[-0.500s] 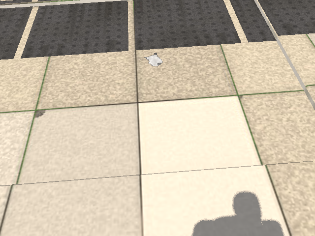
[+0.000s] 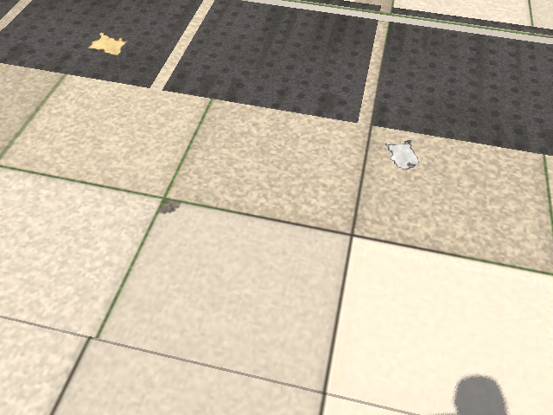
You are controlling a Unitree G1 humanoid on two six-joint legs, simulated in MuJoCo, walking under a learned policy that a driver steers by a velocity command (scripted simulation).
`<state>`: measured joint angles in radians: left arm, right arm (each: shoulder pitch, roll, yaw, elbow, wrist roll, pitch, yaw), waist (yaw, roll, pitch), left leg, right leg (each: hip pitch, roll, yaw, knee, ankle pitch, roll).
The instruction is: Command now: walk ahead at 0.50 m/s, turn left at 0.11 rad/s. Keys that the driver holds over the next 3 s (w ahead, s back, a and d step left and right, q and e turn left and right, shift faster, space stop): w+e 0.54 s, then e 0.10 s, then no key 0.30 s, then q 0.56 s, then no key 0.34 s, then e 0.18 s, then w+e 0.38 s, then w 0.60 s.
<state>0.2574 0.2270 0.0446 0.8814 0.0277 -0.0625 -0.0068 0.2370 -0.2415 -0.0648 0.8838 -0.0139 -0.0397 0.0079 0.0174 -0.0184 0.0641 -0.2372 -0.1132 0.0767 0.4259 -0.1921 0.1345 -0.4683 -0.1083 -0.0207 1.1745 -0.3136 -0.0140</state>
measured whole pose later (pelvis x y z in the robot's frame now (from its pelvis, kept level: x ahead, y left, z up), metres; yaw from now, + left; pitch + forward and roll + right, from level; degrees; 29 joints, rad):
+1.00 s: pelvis +0.50 -0.07 -0.04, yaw -24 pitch +0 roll -1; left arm 0.34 0.28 0.05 0.91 0.00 -0.04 0.03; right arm 0.15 -0.25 -0.01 0.84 -0.02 -0.09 0.00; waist 0.05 -0.01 0.07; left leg -0.36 -0.03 0.00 0.46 -0.08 0.06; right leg -0.21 0.18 0.11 0.98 -0.62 -0.07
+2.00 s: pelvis +0.49 -0.03 +0.01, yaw -6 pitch -1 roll +1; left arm 0.24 0.26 0.04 0.87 0.00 0.02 -0.01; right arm 0.11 -0.17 -0.01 0.81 -0.02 0.00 -0.02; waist 0.04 -0.05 0.05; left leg -0.16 -0.03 0.04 0.40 -0.21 0.04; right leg -0.27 -0.01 0.00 0.72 -0.37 0.00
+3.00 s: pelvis +0.88 -0.07 -0.04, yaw -23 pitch +1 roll +1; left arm 0.03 0.23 0.02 0.86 0.03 -0.04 -0.05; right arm 0.48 -0.18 -0.01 1.03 -0.01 -0.09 0.00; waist -0.05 -0.04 0.07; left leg 0.10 -0.10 0.01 0.17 -0.29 0.08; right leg -0.63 -0.03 -0.07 0.72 -0.07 -0.05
